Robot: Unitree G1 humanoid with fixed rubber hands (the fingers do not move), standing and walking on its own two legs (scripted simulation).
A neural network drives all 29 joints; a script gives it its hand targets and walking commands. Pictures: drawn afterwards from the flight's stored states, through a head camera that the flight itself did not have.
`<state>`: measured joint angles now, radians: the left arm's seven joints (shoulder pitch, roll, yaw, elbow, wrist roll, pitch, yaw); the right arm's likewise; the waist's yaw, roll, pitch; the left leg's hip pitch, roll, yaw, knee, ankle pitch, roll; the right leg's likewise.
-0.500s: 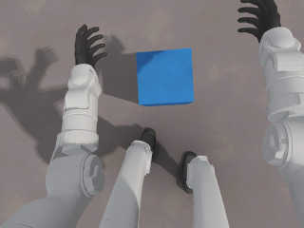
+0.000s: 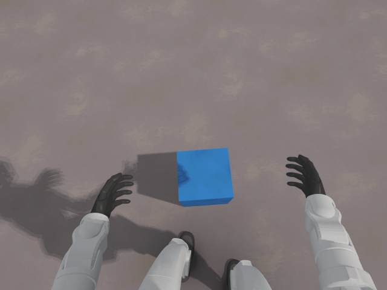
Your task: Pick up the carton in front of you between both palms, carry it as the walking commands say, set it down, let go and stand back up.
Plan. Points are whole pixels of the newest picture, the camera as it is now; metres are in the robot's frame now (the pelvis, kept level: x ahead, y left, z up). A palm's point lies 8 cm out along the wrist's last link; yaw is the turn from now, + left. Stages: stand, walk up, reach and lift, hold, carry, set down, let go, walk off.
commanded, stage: let go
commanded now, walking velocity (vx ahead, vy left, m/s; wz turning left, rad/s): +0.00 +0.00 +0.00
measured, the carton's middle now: (204, 179) +0.43 +0.05 -0.62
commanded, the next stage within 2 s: stand in 0.82 s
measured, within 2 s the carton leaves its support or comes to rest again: neither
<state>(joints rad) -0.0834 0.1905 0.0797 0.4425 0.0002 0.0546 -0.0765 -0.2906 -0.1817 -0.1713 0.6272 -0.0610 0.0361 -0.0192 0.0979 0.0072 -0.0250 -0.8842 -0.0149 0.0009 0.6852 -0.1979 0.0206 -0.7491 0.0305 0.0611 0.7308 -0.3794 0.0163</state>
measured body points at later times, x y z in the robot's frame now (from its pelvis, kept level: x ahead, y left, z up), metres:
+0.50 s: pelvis +0.03 -0.03 +0.04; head +0.06 -0.02 +0.48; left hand +0.20 +0.21 -0.04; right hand +0.20 -0.26 -0.04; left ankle +0.06 +0.10 -0.71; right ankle -0.03 -0.13 -0.71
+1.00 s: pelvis +0.04 -0.01 +0.03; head +0.04 +0.01 +0.48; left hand +0.18 +0.27 -0.07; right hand +0.19 -0.29 -0.05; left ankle +0.06 +0.10 -0.71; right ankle -0.03 -0.13 -0.71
